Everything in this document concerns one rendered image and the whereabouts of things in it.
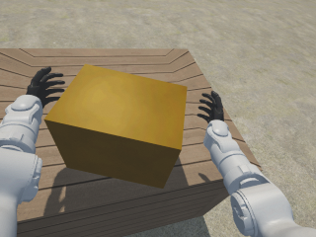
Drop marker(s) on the robot right hand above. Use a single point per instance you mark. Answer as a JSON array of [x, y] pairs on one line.
[[216, 109]]

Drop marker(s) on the robot left forearm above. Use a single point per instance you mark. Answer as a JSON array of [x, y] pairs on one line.
[[20, 127]]

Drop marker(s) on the left robot upper arm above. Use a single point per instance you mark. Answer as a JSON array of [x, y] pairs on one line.
[[19, 182]]

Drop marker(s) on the pedestal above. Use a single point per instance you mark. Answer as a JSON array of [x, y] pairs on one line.
[[74, 203]]

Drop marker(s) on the right robot upper arm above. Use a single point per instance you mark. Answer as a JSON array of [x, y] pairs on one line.
[[262, 211]]

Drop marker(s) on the robot right forearm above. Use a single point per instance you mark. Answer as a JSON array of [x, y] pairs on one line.
[[236, 170]]

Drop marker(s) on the carton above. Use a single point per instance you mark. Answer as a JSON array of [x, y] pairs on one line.
[[119, 125]]

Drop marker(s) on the robot left hand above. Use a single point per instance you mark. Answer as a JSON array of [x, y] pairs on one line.
[[39, 84]]

